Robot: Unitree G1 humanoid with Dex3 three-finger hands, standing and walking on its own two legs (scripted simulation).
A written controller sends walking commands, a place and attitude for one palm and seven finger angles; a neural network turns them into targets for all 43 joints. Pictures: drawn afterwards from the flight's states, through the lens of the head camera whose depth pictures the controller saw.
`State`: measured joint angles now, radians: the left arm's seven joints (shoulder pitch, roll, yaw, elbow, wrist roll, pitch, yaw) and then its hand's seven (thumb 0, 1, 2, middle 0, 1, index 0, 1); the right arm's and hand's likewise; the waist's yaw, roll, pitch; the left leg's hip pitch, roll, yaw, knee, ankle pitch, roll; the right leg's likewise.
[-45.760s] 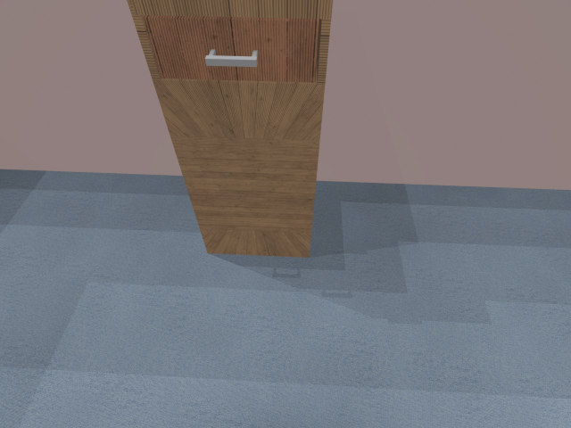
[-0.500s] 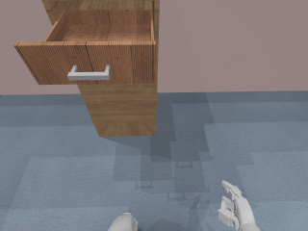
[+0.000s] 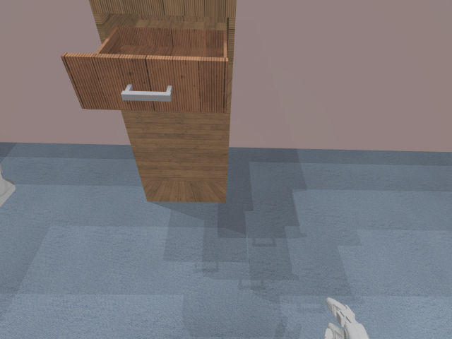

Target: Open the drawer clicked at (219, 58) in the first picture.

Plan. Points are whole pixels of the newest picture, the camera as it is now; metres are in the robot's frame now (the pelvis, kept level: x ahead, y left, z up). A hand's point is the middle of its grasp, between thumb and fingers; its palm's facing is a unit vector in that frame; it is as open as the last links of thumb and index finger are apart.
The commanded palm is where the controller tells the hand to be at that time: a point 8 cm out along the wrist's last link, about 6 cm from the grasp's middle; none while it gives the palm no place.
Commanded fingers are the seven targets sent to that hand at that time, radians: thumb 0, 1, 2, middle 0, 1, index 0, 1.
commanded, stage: stop stepping back and stand still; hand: left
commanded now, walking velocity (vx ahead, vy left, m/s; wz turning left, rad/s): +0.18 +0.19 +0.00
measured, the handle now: (148, 92) +0.63 +0.23 +0.12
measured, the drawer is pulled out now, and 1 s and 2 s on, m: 0.30 0.30 0.30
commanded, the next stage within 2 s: let the arm hang, fingers relaxed in 0.18 s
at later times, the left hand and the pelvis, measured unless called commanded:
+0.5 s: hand (145, 330) +0.17 +0.16 -0.11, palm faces -0.05 -0.97 -0.25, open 7.4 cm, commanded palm none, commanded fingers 0.00 0.90 0.90 -0.20 -0.30 -0.20 -0.30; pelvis +0.01 +0.00 -0.01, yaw +1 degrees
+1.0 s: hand out of the picture +0.05 +0.23 -0.14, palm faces +0.05 -0.95 -0.30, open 7.4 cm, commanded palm none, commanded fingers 0.00 0.90 0.90 -0.20 -0.30 -0.20 -0.30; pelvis +0.03 +0.01 +0.02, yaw +2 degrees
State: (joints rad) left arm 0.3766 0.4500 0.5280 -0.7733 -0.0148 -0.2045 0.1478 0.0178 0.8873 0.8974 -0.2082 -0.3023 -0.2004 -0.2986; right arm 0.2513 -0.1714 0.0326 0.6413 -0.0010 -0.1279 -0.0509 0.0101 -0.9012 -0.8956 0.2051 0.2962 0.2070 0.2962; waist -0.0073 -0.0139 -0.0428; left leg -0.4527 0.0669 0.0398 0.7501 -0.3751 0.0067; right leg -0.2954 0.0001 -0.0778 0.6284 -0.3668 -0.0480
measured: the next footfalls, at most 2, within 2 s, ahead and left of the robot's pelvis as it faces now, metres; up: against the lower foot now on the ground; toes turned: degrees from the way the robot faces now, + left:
left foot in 0.22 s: +0.05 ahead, +0.10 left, +0.00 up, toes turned +6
